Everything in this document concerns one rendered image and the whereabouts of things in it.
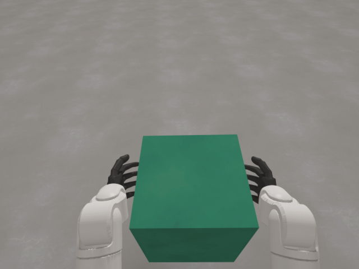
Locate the robot left hand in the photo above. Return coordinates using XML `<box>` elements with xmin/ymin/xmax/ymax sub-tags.
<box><xmin>107</xmin><ymin>154</ymin><xmax>139</xmax><ymax>199</ymax></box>

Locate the robot right forearm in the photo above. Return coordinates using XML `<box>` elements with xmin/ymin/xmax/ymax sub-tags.
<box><xmin>259</xmin><ymin>185</ymin><xmax>320</xmax><ymax>269</ymax></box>

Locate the carton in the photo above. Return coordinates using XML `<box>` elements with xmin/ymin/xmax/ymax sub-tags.
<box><xmin>129</xmin><ymin>134</ymin><xmax>259</xmax><ymax>262</ymax></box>

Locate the robot left forearm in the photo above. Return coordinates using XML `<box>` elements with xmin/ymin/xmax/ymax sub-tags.
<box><xmin>76</xmin><ymin>183</ymin><xmax>128</xmax><ymax>269</ymax></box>

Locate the robot right hand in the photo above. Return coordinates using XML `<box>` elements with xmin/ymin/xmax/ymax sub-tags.
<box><xmin>245</xmin><ymin>156</ymin><xmax>276</xmax><ymax>204</ymax></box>

